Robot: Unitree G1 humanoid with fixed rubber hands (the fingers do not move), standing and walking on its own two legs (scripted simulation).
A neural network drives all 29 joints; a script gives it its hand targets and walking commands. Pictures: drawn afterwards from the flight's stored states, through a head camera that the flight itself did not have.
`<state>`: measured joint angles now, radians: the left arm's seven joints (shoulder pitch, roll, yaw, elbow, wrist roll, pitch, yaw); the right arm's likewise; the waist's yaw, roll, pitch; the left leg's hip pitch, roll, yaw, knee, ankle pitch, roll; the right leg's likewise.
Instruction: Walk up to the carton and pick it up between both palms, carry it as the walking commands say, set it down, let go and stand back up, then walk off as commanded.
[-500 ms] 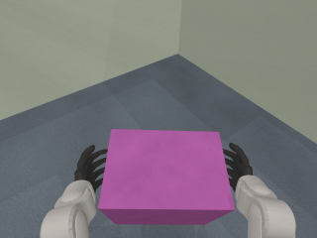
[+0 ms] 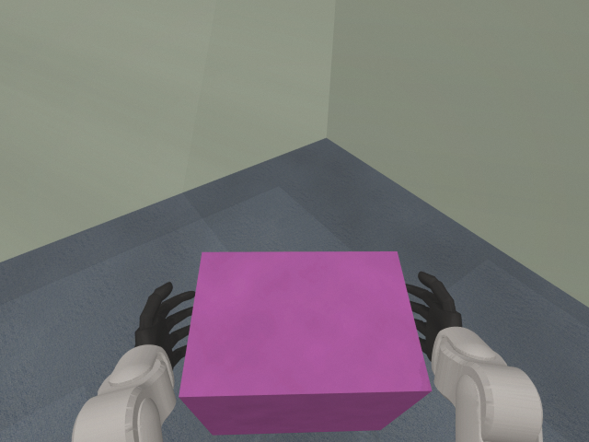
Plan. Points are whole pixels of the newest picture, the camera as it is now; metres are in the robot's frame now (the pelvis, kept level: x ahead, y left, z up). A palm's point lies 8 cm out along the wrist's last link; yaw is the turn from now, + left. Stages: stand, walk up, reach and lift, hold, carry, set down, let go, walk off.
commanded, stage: carry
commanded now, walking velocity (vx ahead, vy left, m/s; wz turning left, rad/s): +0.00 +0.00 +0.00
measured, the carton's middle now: (299, 349) +0.25 +0.01 +0.04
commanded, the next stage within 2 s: none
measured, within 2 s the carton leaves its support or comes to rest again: neither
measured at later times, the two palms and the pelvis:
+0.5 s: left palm (190, 278) +0.33 +0.15 +0.09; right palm (429, 279) +0.32 -0.17 +0.08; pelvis +0.09 -0.01 +0.00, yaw -1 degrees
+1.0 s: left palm (205, 240) +0.42 +0.15 +0.07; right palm (411, 244) +0.41 -0.18 +0.06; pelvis +0.17 -0.01 +0.00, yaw +0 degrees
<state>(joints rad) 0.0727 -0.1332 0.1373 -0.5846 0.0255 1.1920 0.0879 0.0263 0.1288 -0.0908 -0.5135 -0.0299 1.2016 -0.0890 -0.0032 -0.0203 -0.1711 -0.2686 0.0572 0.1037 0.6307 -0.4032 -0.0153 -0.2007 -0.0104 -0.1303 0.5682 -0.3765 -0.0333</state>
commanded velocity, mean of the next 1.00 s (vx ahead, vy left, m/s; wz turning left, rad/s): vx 0.00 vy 0.00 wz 0.00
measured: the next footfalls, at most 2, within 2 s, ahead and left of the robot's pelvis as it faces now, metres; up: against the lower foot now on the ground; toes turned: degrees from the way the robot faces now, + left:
right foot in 0.30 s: +0.06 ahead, -0.08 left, +0.00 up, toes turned -10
left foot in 0.42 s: +0.10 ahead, +0.12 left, +0.00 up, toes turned +5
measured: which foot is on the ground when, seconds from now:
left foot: down 0.00-0.32, up 0.34-0.40, down 0.42-1.00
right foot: down 0.00-0.16, up 0.18-0.28, down 0.30-0.72, up 0.74-0.82, down 0.84-1.00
